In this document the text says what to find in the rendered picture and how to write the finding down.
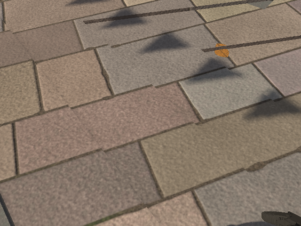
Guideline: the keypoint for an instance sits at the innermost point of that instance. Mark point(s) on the right robot hand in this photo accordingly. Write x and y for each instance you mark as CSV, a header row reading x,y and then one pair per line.
x,y
281,218

